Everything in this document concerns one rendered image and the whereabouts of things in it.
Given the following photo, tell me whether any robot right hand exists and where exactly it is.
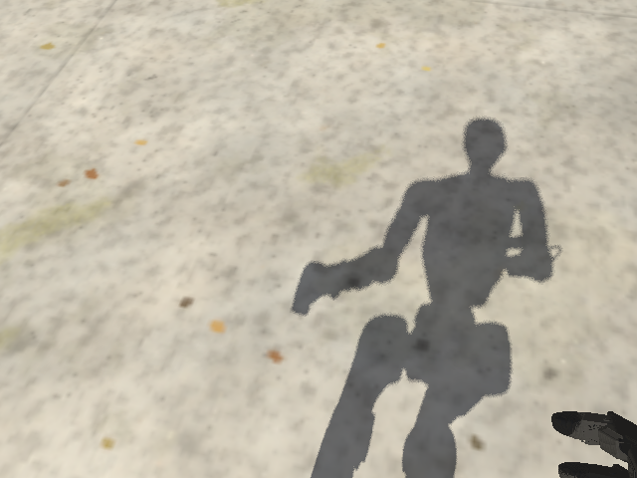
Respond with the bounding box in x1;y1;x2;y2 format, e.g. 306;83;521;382
551;411;637;478

